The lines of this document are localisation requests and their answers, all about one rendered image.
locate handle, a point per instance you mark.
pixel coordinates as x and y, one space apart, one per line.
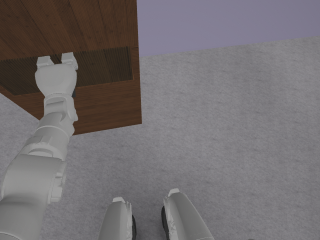
74 93

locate left robot upper arm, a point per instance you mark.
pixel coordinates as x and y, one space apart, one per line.
33 183

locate right robot shin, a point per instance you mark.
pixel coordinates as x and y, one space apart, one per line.
171 226

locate left robot forearm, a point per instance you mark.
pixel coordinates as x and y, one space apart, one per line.
53 133

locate robot left hand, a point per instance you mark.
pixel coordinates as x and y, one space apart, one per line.
57 78

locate drawer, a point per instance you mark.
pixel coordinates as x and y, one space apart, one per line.
95 67

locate cabinet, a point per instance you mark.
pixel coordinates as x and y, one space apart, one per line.
30 28

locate left robot thigh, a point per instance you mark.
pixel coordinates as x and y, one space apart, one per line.
117 219

